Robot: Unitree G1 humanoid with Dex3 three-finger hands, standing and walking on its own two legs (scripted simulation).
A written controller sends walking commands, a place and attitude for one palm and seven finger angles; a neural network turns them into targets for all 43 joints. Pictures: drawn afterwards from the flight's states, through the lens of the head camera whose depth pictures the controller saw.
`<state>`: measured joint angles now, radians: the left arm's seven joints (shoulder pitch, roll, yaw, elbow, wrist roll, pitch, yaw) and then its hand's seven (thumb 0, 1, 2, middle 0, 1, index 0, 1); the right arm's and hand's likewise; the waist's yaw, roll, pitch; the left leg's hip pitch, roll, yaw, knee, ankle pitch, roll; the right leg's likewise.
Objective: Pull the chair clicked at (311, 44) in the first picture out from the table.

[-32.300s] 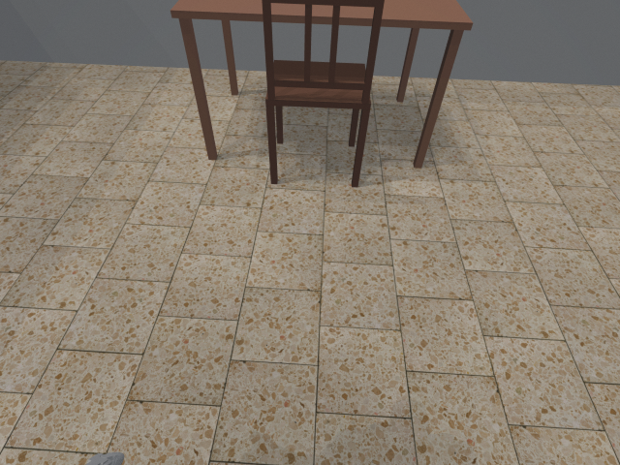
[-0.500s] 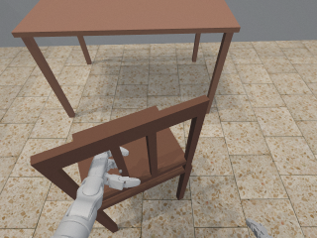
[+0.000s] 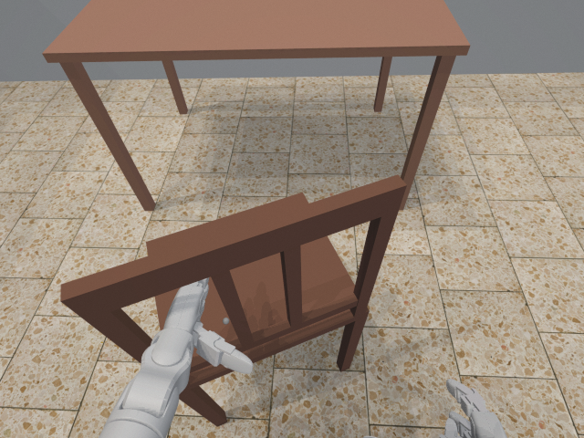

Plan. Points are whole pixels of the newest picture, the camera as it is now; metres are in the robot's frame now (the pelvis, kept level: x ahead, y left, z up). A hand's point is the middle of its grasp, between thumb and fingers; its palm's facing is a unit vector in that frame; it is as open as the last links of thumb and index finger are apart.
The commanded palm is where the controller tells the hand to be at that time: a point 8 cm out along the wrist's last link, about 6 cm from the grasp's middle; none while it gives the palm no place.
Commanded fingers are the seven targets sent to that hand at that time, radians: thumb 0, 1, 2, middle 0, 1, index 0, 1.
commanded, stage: draw the fingers out of the gap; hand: left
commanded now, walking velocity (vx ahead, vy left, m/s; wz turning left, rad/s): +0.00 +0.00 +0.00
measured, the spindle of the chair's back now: (235, 310) +0.32 +0.10 -0.06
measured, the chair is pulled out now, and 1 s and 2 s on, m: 0.59 0.59 0.59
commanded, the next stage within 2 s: draw the hand back to the body in 0.76 s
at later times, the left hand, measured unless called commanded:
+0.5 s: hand (217, 381) +0.21 +0.11 -0.03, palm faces -0.10 -0.97 -0.22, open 17.5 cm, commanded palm +0.19 +0.16 -0.01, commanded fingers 0.00 -0.55 0.20 0.00 0.00 0.00 0.00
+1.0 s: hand (196, 414) +0.16 +0.12 +0.00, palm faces +0.01 -1.00 -0.03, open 17.5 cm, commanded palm +0.14 +0.19 +0.01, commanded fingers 0.00 -0.55 0.20 0.00 0.00 0.00 0.00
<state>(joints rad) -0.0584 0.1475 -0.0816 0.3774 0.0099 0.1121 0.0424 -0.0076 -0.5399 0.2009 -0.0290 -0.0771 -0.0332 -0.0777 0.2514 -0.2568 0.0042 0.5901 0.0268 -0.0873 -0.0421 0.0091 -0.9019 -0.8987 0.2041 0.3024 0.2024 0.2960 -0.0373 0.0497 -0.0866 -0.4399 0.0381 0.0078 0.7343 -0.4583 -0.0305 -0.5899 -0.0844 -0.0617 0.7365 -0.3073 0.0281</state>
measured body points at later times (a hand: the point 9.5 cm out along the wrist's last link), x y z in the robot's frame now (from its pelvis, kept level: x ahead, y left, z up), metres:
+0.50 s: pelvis +0.00 +0.00 -0.01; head +0.03 -0.02 +0.44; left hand +0.21 +0.16 -0.01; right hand +0.17 -0.24 -0.09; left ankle -0.06 +0.14 -0.71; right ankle +0.03 -0.14 -0.71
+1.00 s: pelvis -0.02 +0.00 -0.02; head +0.02 -0.01 +0.42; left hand +0.16 +0.18 +0.01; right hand +0.17 -0.24 -0.09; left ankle -0.06 +0.14 -0.71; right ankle +0.03 -0.14 -0.71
